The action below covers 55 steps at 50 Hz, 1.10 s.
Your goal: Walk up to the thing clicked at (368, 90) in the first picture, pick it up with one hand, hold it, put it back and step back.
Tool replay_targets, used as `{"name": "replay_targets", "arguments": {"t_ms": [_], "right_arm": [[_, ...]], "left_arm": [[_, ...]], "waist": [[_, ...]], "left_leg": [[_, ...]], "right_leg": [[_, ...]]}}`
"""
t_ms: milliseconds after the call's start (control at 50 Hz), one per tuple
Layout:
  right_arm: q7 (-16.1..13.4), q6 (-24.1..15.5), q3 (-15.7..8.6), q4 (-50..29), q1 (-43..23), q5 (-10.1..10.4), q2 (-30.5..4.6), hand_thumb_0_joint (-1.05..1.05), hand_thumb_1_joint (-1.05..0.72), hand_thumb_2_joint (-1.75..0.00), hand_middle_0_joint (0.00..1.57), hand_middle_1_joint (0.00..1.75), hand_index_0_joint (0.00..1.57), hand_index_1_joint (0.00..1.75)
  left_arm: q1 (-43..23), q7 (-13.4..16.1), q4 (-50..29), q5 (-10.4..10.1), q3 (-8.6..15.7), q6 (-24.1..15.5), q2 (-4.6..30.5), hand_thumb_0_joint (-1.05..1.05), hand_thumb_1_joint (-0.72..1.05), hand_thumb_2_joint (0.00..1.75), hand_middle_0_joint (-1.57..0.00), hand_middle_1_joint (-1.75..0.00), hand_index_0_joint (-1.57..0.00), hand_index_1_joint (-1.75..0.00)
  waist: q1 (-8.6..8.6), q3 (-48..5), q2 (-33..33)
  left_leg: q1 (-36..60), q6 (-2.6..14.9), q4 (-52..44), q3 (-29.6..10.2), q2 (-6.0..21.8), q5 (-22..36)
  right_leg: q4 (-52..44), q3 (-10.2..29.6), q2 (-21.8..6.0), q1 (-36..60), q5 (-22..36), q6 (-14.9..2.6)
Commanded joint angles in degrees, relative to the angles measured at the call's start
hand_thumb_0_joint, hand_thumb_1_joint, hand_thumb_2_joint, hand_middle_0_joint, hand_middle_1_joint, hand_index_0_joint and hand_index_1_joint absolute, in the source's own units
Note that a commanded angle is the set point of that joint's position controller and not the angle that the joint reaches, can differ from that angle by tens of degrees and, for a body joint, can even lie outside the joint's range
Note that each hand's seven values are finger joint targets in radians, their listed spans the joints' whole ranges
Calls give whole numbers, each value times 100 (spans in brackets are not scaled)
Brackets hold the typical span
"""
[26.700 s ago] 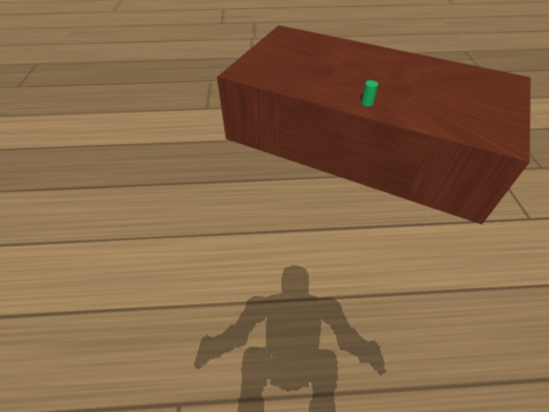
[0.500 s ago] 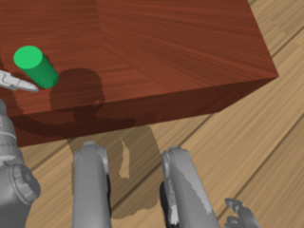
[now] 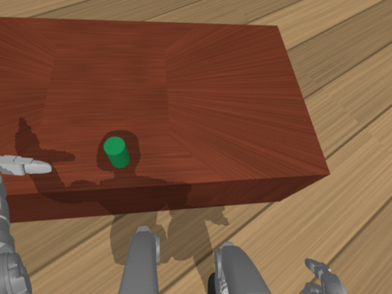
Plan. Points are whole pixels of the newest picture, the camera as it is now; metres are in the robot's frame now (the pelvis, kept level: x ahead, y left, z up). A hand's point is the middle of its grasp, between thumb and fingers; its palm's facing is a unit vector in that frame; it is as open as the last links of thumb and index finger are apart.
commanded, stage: home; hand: left
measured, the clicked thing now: (117, 153) +0.46 +0.22 -0.20
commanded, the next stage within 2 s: none
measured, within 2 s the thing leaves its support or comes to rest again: neither
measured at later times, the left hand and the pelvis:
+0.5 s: hand (60, 214) +0.25 +0.24 +0.02, palm faces +0.22 -0.93 -0.30, open 17.6 cm; pelvis +0.04 +0.02 +0.09, yaw +2 degrees
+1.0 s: hand (93, 253) +0.20 +0.17 +0.04, palm faces +0.17 -0.95 -0.26, open 17.6 cm; pelvis +0.03 -0.02 +0.09, yaw +3 degrees
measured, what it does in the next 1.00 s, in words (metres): rises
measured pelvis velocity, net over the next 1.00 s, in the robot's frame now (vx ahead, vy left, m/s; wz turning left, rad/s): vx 0.03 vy -0.02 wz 0.05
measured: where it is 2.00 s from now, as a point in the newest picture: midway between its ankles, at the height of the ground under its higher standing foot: outside the picture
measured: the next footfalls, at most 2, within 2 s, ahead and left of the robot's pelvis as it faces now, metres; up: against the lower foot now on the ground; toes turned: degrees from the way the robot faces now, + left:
none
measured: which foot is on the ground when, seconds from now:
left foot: down 0.00-1.00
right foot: down 0.00-1.00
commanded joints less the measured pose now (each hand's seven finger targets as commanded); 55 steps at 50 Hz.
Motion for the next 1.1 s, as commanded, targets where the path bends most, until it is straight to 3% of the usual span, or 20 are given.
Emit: {"name": "replay_targets", "arguments": {"t_ms": [0, 80, 100, 140, 180, 220, 260, 280, 300, 360, 420, 460, 480, 500, 600, 700, 720, 860, 940, 1080], "right_arm": [[-57, -135, -410, -280, 833, -82, -1024, 0, -89, -90, 20, 30, 20, 30], [-44, -179, -424, -470, 746, -23, -1041, 0, -90, -90, 20, 30, 20, 30], [-50, -175, -440, -421, 800, 2, -1027, 0, -90, -90, 20, 30, 20, 30], [-78, -197, -444, -522, 723, 61, -986, 0, -90, -90, 20, 30, 20, 30], [-118, -222, -419, -686, 709, 110, -917, 0, -90, -90, 20, 30, 20, 30], [-169, -249, -415, -810, 635, 128, -886, 0, -90, -90, 20, 30, 20, 30], [-238, -270, -433, -949, 598, 125, -853, 0, -90, -90, 20, 30, 20, 30], [-276, -278, -433, -1033, 564, 119, -786, 0, -90, -90, 20, 30, 20, 30], [-314, -287, -374, -1070, 484, 116, -746, 0, -90, -90, 20, 30, 20, 30], [-442, -375, -278, -1215, 298, 85, -574, 0, -90, -90, 20, 30, 20, 30], [-552, -446, -232, -1326, 140, 50, -490, 0, -90, -90, 20, 30, 20, 30], [-568, -521, -210, -1312, 158, 29, -388, 0, -90, -90, 20, 30, 20, 30], [-570, -563, -206, -1395, 92, 33, -373, 0, -90, -90, 20, 30, 20, 30], [-567, -602, -222, -1401, 37, 22, -377, 0, -90, -90, 20, 30, 20, 30], [-585, -645, -232, -1568, -62, 18, -413, 0, -90, -90, 20, 30, 20, 30], [-693, -767, -210, -1678, -87, -47, -368, 0, -90, -90, 20, 30, 20, 30], [-687, -807, -206, -1668, -99, -56, -365, 0, -90, -90, 20, 30, 20, 30], [-662, -1027, -189, -1705, -81, -70, -330, 0, -90, -90, 20, 30, 20, 30], [-645, -1034, -224, -1737, -102, -43, -383, 0, -90, -90, 20, 30, 20, 30], [-627, -1093, -256, -1775, -42, -37, -404, 0, -90, -90, 20, 30, 20, 30]], "left_arm": [[-1297, 300, -637, 24, -233, -264, 1155, 0, -61, 2, -4, -4, -4, -4], [-580, 379, -615, -29, -663, -105, 566, 0, -61, 1, -4, -4, -4, -4], [-95, 385, -361, -56, -763, -34, 332, 0, -60, 3, -5, -4, -4, -5], [331, 419, -721, -126, -964, 58, 75, 0, -58, 4, -5, -5, -5, -5], [584, 465, -1513, -198, -1108, 116, -38, 0, -56, 5, -5, -5, -5, -5], [1399, 516, -1472, -232, -1266, 251, -363, 0, -54, 6, -5, -5, -5, -5], [1540, 609, -2286, -237, -1183, 274, -192, 0, -53, 7, -5, -6, -5, -6], [1369, 674, -3428, -251, -1041, 217, 84, 0, -56, 5, -5, -5, -5, -5], [2156, 715, -2893, -241, -1212, 326, -217, 0, -56, 5, -5, -5, -5, -5], [2646, 795, -3461, -273, -1547, 408, -736, 0, -59, 3, -5, -5, -4, -5], [2932, 839, -4617, -306, -1810, 449, -914, 0, -61, 1, -4, -4, -4, -4], [3856, 807, -4978, -350, -2302, 546, -1485, 0, -61, 0, -4, -4, -4, -4], [4606, 757, -4585, -371, -2550, 658, -1888, 0, -61, 0, -4, -4, -4, -4], [4875, 733, -4433, -365, -2696, 755, -2069, 0, -61, 2, -4, -4, -4, -4], [4696, 680, -5578, -345, -2478, 803, -1596, 0, -59, 3, -5, -5, -4, -5], [4510, 645, -5735, -304, -2379, 848, -1544, 0, -59, 3, -5, -5, -4, -5], [4417, 633, -5681, -291, -2411, 854, -1602, 0, -59, 3, -4, -5, -4, -5], [5066, 641, -5772, -305, -2638, 1017, -1892, 0, -60, 3, -4, -5, -4, -4], [5356, 628, -5506, -297, -2471, 1096, -1792, 0, -61, 2, -4, -4, -4, -4], [5162, 616, -5736, -290, -2438, 1112, -1728, 0, -60, 3, -4, -5, -4, -5]], "waist": [[-20, -2475, 1484], [97, -1966, 1378], [81, -1759, 1076], [113, -1600, 880], [173, -1725, 803], [171, -1577, 510], [251, -1755, 680], [390, -2077, 984], [333, -1694, 885], [307, -1029, 786], [348, -1169, 1040], [333, -858, 939], [284, -459, 585], [248, -350, 357], [230, -354, -90], [170, -245, -72], [127, -89, -50], [312, -412, 239], [309, -325, -206], [318, -272, 24]], "left_leg": [[4142, 193, -1541, 180, -105, 1440], [4495, 58, -2247, 75, -54, 1406], [4405, 69, -2357, 76, -55, 1384], [4467, 60, -2612, 134, -76, 1330], [4714, 84, -2733, 255, -128, 1693], [4729, 110, -2872, 298, -157, 1833], [4968, 113, -3016, 332, -172, 2031], [5194, 91, -3109, 364, -188, 2158], [5139, 90, -3204, 388, -208, 2060], [4940, 126, -3397, 512, -256, 1694], [5294, 92, -3560, 512, -249, 1463], [5282, 93, -3599, 556, -279, 1462], [5154, 111, -3645, 571, -278, 1273], [5070, 125, -3644, 554, -274, 1241], [4979, 216, -3482, 617, -318, 1235], [4937, 279, -3297, 775, -399, 1108], [4907, 266, -3339, 771, -400, 877], [5044, 209, -3254, 716, -417, 1294], [4800, 272, -3107, 701, -403, 1443], [4818, 259, -3141, 715, -385, 1356]], "right_leg": [[-1745, -24, 35, 508, 1648, -270], [-2087, -198, 46, 926, 1657, -312], [-2224, -210, 44, 1145, 1715, -297], [-2477, -205, 39, 1545, 1771, -296], [-2692, -176, 13, 2020, 2061, -289], [-2840, -178, 16, 2351, 2229, -273], [-2936, -151, 4, 2630, 2386, -281], [-2982, -131, -13, 2882, 2498, -282], [-3046, -136, -4, 2924, 2452, -268], [-3226, -52, -16, 2956, 2268, -255], [-3339, -80, -33, 3074, 2049, -245], [-3420, -87, -23, 3076, 2031, -218], [-3498, -113, -1, 2958, 1869, -205], [-3512, -138, 18, 2958, 1830, -197], [-3630, -69, -41, 3013, 1883, -92], [-3750, 162, -157, 2995, 1923, -10], [-3750, 180, -165, 2890, 1651, -32], [-3653, 136, -184, 3118, 1980, -61], [-3668, 158, -194, 3140, 2316, 17], [-3563, 128, -157, 3031, 2142, -32]]}}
